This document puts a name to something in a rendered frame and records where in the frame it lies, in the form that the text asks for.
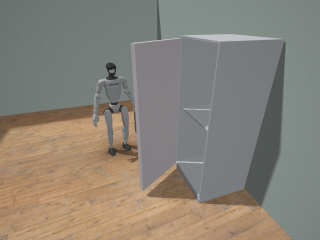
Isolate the right robot upper arm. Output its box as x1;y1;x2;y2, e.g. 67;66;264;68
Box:
96;79;105;100

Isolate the right robot forearm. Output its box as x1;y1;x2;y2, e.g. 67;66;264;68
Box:
93;94;100;114

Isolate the left robot upper arm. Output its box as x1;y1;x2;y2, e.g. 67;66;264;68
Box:
119;76;130;94

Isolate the robot right hand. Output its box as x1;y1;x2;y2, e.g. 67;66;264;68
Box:
92;114;100;127

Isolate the robot left shin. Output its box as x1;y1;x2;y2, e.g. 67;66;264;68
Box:
122;129;129;144

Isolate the left robot forearm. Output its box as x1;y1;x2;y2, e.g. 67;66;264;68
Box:
127;90;135;106

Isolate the humanoid robot torso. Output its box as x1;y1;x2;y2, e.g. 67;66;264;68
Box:
104;76;121;113

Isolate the fridge door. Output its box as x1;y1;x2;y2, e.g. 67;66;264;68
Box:
130;38;182;191

